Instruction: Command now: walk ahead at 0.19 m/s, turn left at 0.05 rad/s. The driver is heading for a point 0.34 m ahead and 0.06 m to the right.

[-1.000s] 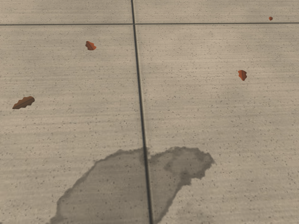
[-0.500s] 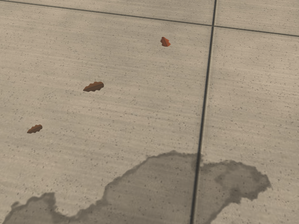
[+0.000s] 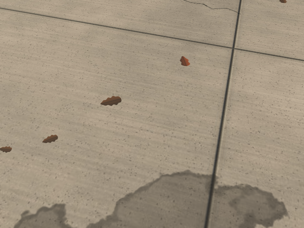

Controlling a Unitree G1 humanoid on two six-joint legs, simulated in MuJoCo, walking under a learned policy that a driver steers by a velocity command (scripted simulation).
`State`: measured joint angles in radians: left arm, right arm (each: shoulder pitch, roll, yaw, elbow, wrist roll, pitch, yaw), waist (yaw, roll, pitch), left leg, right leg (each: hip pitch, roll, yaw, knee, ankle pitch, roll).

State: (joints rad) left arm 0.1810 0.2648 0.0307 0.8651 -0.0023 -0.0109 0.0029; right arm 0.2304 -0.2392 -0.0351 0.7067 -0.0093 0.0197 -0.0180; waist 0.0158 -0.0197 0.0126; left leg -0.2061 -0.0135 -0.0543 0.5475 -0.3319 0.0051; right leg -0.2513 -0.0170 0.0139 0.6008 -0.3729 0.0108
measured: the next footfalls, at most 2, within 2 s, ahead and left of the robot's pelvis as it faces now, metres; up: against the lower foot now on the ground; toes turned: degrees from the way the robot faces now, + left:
left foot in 0.58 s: +0.39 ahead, +0.09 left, +0.00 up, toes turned +1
right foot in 0.90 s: +0.34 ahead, -0.15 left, +0.00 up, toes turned -1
